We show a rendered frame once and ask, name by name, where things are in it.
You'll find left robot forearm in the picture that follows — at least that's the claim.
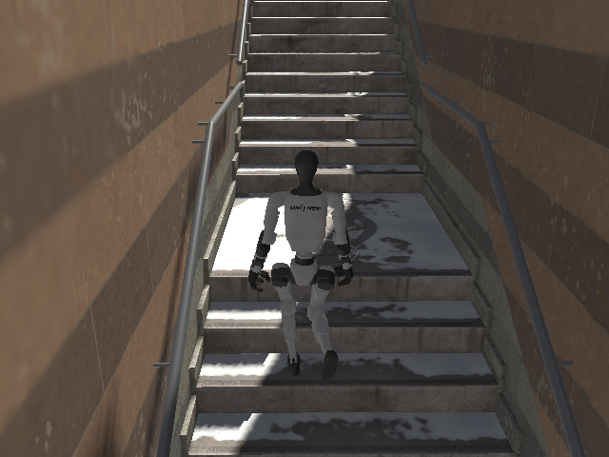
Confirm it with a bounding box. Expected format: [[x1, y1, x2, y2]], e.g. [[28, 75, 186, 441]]
[[250, 230, 270, 273]]

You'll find robot right hand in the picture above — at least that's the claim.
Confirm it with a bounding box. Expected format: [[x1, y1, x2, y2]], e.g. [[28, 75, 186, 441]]
[[334, 266, 353, 287]]

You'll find robot right foot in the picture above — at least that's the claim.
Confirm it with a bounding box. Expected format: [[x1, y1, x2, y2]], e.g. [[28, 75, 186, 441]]
[[322, 350, 339, 380]]

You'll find left robot upper arm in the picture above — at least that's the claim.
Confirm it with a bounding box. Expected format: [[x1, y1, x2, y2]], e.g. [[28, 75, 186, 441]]
[[262, 191, 286, 245]]

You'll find right robot forearm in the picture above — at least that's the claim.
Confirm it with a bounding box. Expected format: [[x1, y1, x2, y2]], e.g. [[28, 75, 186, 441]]
[[337, 231, 352, 269]]

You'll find right robot upper arm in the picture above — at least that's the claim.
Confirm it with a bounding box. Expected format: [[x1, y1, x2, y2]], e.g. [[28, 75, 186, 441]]
[[325, 192, 347, 245]]

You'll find robot left hand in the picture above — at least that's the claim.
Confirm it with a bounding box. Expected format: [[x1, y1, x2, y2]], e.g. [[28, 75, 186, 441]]
[[248, 269, 270, 292]]

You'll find right robot shin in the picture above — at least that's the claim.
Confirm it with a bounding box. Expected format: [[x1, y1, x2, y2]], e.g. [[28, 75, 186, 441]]
[[311, 305, 332, 356]]

